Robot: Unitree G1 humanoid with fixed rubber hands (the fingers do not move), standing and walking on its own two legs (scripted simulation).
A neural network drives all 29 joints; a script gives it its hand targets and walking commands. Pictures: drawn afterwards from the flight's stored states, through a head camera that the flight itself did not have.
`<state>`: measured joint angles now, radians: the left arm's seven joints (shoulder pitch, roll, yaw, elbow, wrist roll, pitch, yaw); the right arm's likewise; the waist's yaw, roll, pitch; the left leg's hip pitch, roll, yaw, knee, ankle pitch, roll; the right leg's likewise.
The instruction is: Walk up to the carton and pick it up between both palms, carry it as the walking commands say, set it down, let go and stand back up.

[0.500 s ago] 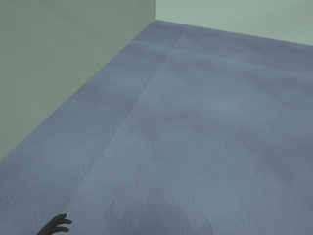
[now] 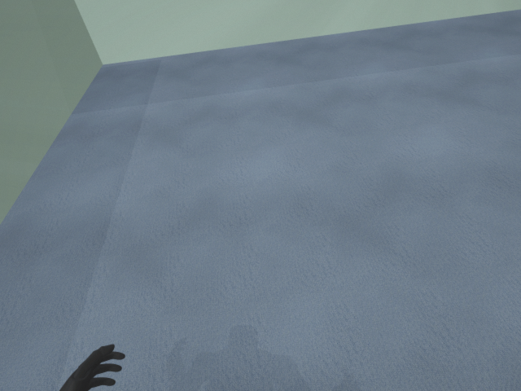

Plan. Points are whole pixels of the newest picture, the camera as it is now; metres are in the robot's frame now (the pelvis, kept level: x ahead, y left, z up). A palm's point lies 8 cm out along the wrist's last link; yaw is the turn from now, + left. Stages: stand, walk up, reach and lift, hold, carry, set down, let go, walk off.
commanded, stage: walk up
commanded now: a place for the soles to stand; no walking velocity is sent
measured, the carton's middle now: out of the picture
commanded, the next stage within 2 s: none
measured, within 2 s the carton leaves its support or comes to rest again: neither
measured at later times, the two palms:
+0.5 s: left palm (242, 234) +0.44 +0.08 -0.03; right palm out of the picture +0.08 -0.49 -0.07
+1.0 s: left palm (341, 184) +0.63 -0.14 -0.08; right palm out of the picture +0.10 -0.51 -0.05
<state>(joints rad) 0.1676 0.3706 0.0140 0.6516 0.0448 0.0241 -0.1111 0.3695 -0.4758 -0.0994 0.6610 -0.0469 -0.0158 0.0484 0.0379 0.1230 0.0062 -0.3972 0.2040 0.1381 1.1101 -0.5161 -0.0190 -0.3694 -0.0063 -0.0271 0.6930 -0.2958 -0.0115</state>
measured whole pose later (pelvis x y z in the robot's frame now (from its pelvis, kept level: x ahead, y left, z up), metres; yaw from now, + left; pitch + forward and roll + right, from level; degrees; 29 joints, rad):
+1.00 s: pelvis +0.30 -0.25 -0.01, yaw -46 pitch -4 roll +4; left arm 0.24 0.47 0.08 0.61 0.05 0.03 -0.13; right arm 0.47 -0.41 -0.05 0.60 -0.05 -0.11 -0.03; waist -0.04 -0.15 0.03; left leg -0.30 0.16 0.27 0.69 -0.28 -0.01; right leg -0.64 -0.02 0.05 1.28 -0.41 -0.02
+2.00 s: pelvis +0.44 -0.83 -0.05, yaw -65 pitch -7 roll +0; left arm 0.30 0.49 0.05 0.46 0.04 -0.05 -0.03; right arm 0.39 -0.48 -0.10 0.56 -0.02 0.04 0.04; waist -0.06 0.03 0.05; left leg -0.44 0.12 -0.03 1.36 -0.65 0.07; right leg -0.52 -0.08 -0.07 0.98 -0.41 -0.01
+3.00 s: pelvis +0.52 -1.33 +0.00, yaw -57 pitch -2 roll +0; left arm 0.46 0.48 0.07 0.66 0.05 -0.04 0.00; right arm 0.28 -0.43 -0.06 0.51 0.00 0.01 0.09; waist 0.07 -0.01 0.04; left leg -0.53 0.06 0.04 0.77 -0.29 0.06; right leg -0.06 -0.10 -0.30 0.59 -0.48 0.01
